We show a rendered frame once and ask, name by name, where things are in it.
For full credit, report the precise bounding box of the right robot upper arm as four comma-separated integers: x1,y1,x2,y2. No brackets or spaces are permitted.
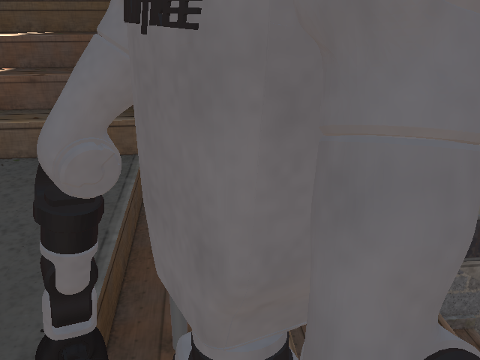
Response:
293,0,480,360

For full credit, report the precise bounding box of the left robot forearm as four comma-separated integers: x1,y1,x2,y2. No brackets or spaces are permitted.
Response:
33,163,104,341

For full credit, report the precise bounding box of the robot torso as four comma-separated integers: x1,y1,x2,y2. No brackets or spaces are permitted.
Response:
124,0,325,360

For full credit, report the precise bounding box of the left robot hand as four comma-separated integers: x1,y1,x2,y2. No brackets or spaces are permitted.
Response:
35,327,109,360

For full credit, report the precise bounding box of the left robot upper arm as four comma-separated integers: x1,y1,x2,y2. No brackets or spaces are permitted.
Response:
37,0,134,199

